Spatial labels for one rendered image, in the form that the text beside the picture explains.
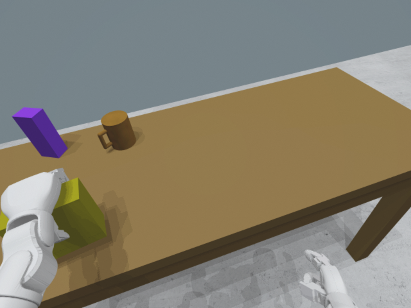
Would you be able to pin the robot right hand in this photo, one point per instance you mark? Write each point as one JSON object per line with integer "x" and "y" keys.
{"x": 316, "y": 288}

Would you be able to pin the table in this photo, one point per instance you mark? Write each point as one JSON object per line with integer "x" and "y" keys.
{"x": 214, "y": 176}

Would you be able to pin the sponge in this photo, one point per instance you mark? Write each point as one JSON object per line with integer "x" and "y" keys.
{"x": 77, "y": 214}

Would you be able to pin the robot right forearm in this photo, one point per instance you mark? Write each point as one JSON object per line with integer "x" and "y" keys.
{"x": 339, "y": 300}

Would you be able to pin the robot left forearm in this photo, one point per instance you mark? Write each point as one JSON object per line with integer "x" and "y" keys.
{"x": 28, "y": 265}

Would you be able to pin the robot left hand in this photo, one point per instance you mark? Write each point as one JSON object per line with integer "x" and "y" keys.
{"x": 38, "y": 192}

